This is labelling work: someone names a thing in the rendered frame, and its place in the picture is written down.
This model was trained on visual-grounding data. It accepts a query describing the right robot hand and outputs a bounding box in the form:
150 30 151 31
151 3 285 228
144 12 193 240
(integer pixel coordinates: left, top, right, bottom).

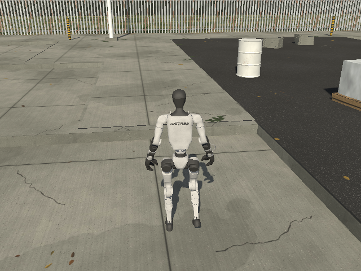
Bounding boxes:
201 155 214 166

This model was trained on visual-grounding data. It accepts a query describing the left robot hand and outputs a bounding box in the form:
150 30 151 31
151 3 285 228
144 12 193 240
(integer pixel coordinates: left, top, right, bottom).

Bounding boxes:
145 158 158 171

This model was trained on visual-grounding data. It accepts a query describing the robot right shin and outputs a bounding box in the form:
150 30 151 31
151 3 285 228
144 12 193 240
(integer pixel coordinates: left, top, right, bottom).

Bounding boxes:
191 181 199 220

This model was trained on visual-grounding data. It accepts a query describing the robot right upper arm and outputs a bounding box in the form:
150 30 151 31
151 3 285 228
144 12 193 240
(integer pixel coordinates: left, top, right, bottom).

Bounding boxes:
191 113 207 145

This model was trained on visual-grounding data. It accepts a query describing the left robot forearm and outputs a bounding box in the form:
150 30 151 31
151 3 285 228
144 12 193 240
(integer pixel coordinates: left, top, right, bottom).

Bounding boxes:
146 137 158 160

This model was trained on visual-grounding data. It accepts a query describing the right robot forearm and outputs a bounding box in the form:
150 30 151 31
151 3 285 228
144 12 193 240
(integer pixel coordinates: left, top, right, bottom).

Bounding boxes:
202 136 213 157

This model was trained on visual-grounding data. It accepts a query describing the robot left upper arm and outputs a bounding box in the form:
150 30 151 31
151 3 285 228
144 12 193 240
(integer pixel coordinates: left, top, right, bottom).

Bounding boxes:
153 114 168 146

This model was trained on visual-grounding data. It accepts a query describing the robot right foot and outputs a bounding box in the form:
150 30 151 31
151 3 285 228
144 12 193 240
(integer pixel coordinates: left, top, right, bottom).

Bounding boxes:
192 217 201 227

